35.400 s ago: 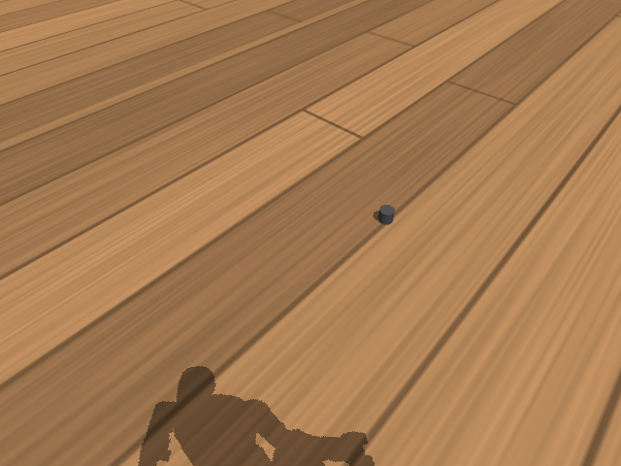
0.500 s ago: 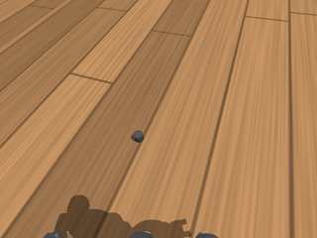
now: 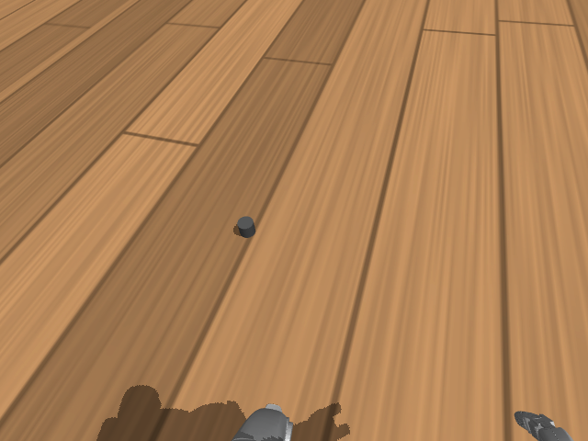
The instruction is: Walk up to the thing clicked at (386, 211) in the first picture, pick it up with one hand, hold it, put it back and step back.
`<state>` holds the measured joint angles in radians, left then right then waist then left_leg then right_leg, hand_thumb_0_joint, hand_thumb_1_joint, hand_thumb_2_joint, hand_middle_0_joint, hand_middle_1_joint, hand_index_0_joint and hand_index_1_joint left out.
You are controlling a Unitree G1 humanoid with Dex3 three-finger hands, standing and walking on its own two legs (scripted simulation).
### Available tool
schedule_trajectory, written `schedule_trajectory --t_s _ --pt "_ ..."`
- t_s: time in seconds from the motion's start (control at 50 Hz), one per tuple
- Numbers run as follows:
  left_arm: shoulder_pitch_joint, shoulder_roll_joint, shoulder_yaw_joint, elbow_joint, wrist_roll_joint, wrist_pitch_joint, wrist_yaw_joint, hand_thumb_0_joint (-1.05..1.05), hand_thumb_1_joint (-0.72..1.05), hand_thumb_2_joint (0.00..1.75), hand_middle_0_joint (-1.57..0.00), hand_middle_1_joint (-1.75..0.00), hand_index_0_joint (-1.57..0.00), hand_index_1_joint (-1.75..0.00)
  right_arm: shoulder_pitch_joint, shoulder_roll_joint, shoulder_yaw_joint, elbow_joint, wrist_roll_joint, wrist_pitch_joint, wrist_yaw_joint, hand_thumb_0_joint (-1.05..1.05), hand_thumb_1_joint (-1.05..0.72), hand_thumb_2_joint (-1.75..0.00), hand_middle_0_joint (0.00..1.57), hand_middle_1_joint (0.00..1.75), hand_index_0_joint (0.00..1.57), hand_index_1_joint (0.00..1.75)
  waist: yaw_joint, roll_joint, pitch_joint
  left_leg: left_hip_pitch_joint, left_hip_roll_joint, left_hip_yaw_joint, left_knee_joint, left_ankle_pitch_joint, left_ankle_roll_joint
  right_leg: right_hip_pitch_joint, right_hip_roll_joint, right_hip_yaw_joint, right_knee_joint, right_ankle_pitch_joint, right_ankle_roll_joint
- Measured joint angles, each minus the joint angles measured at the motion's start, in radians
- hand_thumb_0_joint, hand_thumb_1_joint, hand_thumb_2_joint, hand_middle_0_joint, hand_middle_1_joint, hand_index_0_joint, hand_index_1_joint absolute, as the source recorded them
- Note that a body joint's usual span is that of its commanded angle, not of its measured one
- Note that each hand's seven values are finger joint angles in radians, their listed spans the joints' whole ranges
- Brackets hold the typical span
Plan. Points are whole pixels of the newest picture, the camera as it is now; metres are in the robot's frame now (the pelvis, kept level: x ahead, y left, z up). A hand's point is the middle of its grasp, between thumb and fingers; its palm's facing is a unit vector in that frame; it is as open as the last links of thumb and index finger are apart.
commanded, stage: step back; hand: left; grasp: from above
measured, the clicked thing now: (246, 227) +1.00 +0.30 -0.73
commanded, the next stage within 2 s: stand in 1.10 s
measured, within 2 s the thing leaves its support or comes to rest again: neither
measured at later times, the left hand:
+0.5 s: hand out of the picture -0.02 +0.28 -0.14, palm faces +0.09 -0.92 -0.39, open 7.4 cm
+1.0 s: hand out of the picture +0.04 +0.30 -0.14, palm faces +0.11 -0.93 -0.35, open 7.4 cm
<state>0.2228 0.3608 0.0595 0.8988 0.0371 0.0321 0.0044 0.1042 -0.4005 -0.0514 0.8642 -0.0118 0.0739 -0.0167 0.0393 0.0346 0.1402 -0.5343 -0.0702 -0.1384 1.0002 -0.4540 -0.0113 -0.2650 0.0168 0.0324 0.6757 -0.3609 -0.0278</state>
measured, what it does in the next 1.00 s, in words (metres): steps on the spot: left foot, then left foot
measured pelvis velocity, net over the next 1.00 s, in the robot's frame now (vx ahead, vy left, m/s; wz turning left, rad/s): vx -0.02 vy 0.03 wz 0.09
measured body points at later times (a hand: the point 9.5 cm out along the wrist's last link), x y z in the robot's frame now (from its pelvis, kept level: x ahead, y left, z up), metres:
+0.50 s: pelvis -0.05 +0.00 +0.00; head -0.06 +0.00 +0.45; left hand -0.03 +0.32 -0.11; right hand +0.03 -0.30 -0.12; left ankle -0.07 +0.13 -0.72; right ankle -0.01 -0.11 -0.72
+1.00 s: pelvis -0.02 +0.03 +0.01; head +0.00 +0.04 +0.46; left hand +0.04 +0.35 -0.12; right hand +0.12 -0.25 -0.11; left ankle -0.02 +0.14 -0.72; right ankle -0.01 -0.11 -0.72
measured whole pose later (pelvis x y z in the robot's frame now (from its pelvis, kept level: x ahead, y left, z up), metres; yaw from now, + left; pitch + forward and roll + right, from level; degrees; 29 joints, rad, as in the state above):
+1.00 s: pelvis -0.02 +0.03 +0.01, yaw +5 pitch -2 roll -1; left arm 0.12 0.37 0.03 1.07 0.00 -0.03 0.01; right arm 0.07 -0.31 -0.02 1.07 -0.01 -0.01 0.01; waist 0.02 -0.01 0.06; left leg -0.21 0.01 0.00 0.53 -0.27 0.00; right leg -0.17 -0.02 -0.01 0.48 -0.28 0.02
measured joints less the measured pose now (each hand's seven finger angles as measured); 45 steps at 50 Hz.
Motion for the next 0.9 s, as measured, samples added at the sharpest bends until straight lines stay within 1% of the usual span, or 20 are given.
schedule_trajectory --t_s 0.04,0.1,0.18,0.2,0.24,0.28,0.3,0.36,0.42,0.44,0.48,0.5,0.54,0.58,0.62,0.68,0.7,0.74,0.82,0.9 --pt "0.005 -0.005 0.002 0.005 0.003 -0.002 0.004 0.01 0.90 0.90 -0.21 -0.30 -0.20 -0.30 0.029 -0.005 0.000 0.009 0.002 -0.009 0.001 0.00 -0.90 -0.90 0.20 0.30 0.20 0.30 -0.004 -0.005 -0.013 0.002 -0.034 -0.011 0.100 0.004 -0.003 -0.011 -0.019 -0.005 -0.020 0.028 0.002" --pt "0.002 -0.002 0.007 -0.002 0.009 -0.014 0.005 0.01 0.90 0.90 -0.21 -0.30 -0.20 -0.30 0.078 -0.013 0.000 0.032 -0.006 -0.018 0.006 0.00 -0.90 -0.90 0.20 0.30 0.20 0.30 -0.007 0.000 -0.030 0.069 -0.019 0.011 0.085 0.004 -0.014 -0.031 -0.031 -0.026 -0.028 0.050 0.002" --pt "-0.010 0.017 0.014 -0.015 0.013 -0.030 0.000 0.01 0.90 0.90 -0.21 -0.30 -0.20 -0.30 0.130 -0.010 -0.004 0.086 -0.019 -0.020 0.021 0.01 -0.90 -0.90 0.20 0.30 0.20 0.30 -0.010 -0.001 -0.054 0.223 0.038 0.066 -0.180 -0.067 -0.009 -0.059 -0.049 -0.068 -0.009 0.053 0.001" --pt "-0.013 0.024 0.015 -0.014 0.010 -0.029 -0.002 0.01 0.90 0.90 -0.21 -0.30 -0.20 -0.30 0.139 -0.006 -0.006 0.099 -0.020 -0.026 0.025 0.01 -0.90 -0.90 0.20 0.30 0.20 0.30 -0.013 -0.006 -0.060 0.271 0.048 0.082 -0.281 -0.052 0.001 -0.067 -0.056 -0.077 0.001 0.052 0.005" --pt "-0.020 0.041 0.018 -0.005 0.007 -0.021 -0.002 0.01 0.90 0.90 -0.21 -0.30 -0.20 -0.30 0.140 0.017 -0.012 0.125 -0.026 -0.042 0.027 0.01 -0.90 -0.90 0.20 0.30 0.20 0.30 -0.009 -0.053 -0.048 0.320 0.022 0.110 -0.384 0.096 0.013 -0.078 -0.085 -0.054 0.038 0.024 0.007" --pt "-0.006 0.040 0.017 0.025 -0.002 -0.014 -0.003 0.01 0.90 0.90 -0.21 -0.30 -0.20 -0.30 0.153 0.027 -0.007 0.132 -0.031 -0.055 0.033 0.01 -0.90 -0.90 0.20 0.30 0.20 0.30 -0.020 -0.054 -0.072 0.316 0.025 0.111 -0.391 0.111 0.032 -0.097 -0.060 -0.029 0.085 -0.078 0.008" --pt "-0.001 0.042 0.015 0.039 -0.006 -0.011 -0.007 0.01 0.90 0.90 -0.21 -0.30 -0.20 -0.30 0.156 0.033 -0.003 0.134 -0.032 -0.063 0.034 0.01 -0.90 -0.90 0.20 0.30 0.20 0.30 -0.029 -0.052 -0.080 0.319 0.031 0.107 -0.400 0.115 0.039 -0.106 -0.044 -0.017 0.117 -0.093 0.009" --pt "0.008 0.053 0.016 0.066 -0.017 -0.018 -0.019 0.01 0.90 0.90 -0.21 -0.30 -0.20 -0.30 0.154 0.054 0.010 0.135 -0.034 -0.082 0.033 0.01 -0.90 -0.90 0.20 0.30 0.20 0.30 -0.038 -0.063 -0.086 0.335 0.044 0.108 -0.439 0.142 0.030 -0.103 -0.030 -0.007 0.126 -0.070 0.008" --pt "0.019 0.051 0.017 0.088 -0.017 -0.030 -0.026 0.01 0.91 0.90 -0.21 -0.30 -0.20 -0.30 0.139 0.058 0.011 0.130 -0.036 -0.081 0.039 0.01 -0.90 -0.90 0.20 0.30 0.20 0.30 -0.041 -0.058 -0.092 0.336 0.061 0.115 -0.434 0.137 0.018 -0.046 -0.029 -0.032 0.015 -0.054 0.012" --pt "0.021 0.048 0.018 0.095 -0.016 -0.034 -0.026 0.01 0.91 0.90 -0.21 -0.30 -0.20 -0.30 0.134 0.056 0.011 0.127 -0.034 -0.077 0.040 0.01 -0.90 -0.90 0.20 0.30 0.20 0.30 -0.039 -0.054 -0.094 0.331 0.068 0.117 -0.419 0.128 0.013 -0.016 -0.023 -0.039 -0.045 -0.023 0.010" --pt "0.013 0.028 0.017 0.109 -0.010 -0.044 -0.019 0.01 0.91 0.90 -0.21 -0.30 -0.20 -0.30 0.121 0.046 0.008 0.124 -0.026 -0.068 0.037 0.01 -0.90 -0.90 0.20 0.30 0.20 0.30 -0.039 -0.015 -0.083 0.319 0.099 0.101 -0.370 0.098 0.004 0.016 0.006 -0.060 -0.103 0.098 0.005" --pt "0.012 0.019 0.015 0.110 -0.006 -0.051 -0.017 0.01 0.91 0.90 -0.21 -0.30 -0.20 -0.30 0.120 0.043 0.008 0.124 -0.022 -0.064 0.033 0.01 -0.90 -0.90 0.20 0.30 0.20 0.30 -0.039 -0.001 -0.087 0.304 0.100 0.080 -0.336 0.056 0.011 0.017 0.015 -0.071 -0.105 0.104 0.002" --pt "0.011 0.007 0.011 0.105 -0.002 -0.064 -0.017 0.01 0.91 0.90 -0.21 -0.30 -0.20 -0.30 0.115 0.040 0.007 0.130 -0.019 -0.058 0.028 0.01 -0.90 -0.90 0.20 0.30 0.20 0.30 -0.026 -0.001 -0.093 0.258 0.071 0.055 -0.235 -0.028 0.016 0.011 0.009 -0.075 -0.094 0.088 -0.008" --pt "0.006 -0.008 0.006 0.098 -0.002 -0.073 -0.015 0.01 0.90 0.90 -0.21 -0.30 -0.20 -0.30 0.110 0.031 0.005 0.132 -0.015 -0.062 0.027 0.01 -0.90 -0.90 0.20 0.30 0.20 0.30 -0.014 0.001 -0.086 0.220 0.053 0.049 -0.167 -0.040 0.019 0.019 -0.002 -0.077 -0.102 0.086 -0.009" --pt "0.001 -0.018 0.001 0.096 -0.001 -0.079 -0.014 0.01 0.90 0.90 -0.21 -0.30 -0.20 -0.30 0.106 0.021 0.001 0.134 -0.014 -0.070 0.028 0.01 -0.90 -0.90 0.20 0.30 0.20 0.30 -0.008 0.005 -0.082 0.198 0.057 0.056 -0.168 -0.032 0.018 0.027 -0.012 -0.082 -0.116 0.088 -0.002" --pt "-0.007 -0.016 -0.005 0.096 -0.003 -0.076 -0.015 0.01 0.90 0.90 -0.21 -0.30 -0.20 -0.30 0.097 0.015 -0.002 0.140 -0.015 -0.078 0.031 0.01 -0.90 -0.90 0.20 0.30 0.20 0.30 -0.004 -0.002 -0.078 0.209 0.077 0.086 -0.275 0.002 0.012 0.028 -0.030 -0.085 -0.110 0.078 0.014" --pt "-0.010 -0.012 -0.008 0.097 -0.006 -0.072 -0.015 0.01 0.90 0.90 -0.21 -0.30 -0.20 -0.30 0.094 0.015 -0.003 0.143 -0.016 -0.081 0.030 0.01 -0.90 -0.90 0.20 0.30 0.20 0.30 -0.005 -0.007 -0.076 0.226 0.080 0.097 -0.338 0.042 0.010 0.024 -0.037 -0.086 -0.096 0.068 0.020" --pt "-0.019 -0.002 -0.013 0.099 -0.014 -0.061 -0.012 0.01 0.90 0.90 -0.21 -0.30 -0.20 -0.30 0.079 0.021 -0.006 0.152 -0.021 -0.087 0.025 0.01 -0.90 -0.90 0.20 0.30 0.20 0.30 -0.006 -0.027 -0.066 0.254 0.070 0.114 -0.411 0.204 0.006 0.016 -0.055 -0.075 -0.059 0.044 0.034" --pt "-0.037 0.010 -0.021 0.126 -0.031 -0.044 -0.007 0.01 0.90 0.90 -0.21 -0.30 -0.20 -0.30 0.049 0.048 0.010 0.172 -0.019 -0.086 0.025 0.01 -0.90 -0.90 0.20 0.30 0.20 0.30 -0.007 -0.044 -0.074 0.266 0.073 0.132 -0.403 0.172 0.015 0.034 -0.045 -0.049 -0.083 0.043 0.027" --pt "-0.062 0.017 -0.026 0.151 -0.033 -0.053 -0.005 0.01 0.91 0.90 -0.21 -0.30 -0.20 -0.30 0.013 0.075 0.028 0.191 -0.012 -0.084 0.025 0.01 -0.90 -0.90 0.20 0.30 0.20 0.30 -0.012 -0.047 -0.081 0.292 0.085 0.134 -0.432 0.171 0.012 0.073 -0.034 -0.047 -0.146 0.067 0.045"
